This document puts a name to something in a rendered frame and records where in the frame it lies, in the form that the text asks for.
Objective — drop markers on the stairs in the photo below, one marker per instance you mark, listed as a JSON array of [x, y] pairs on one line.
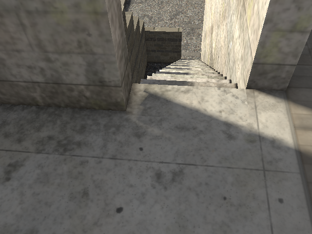
[[191, 73]]

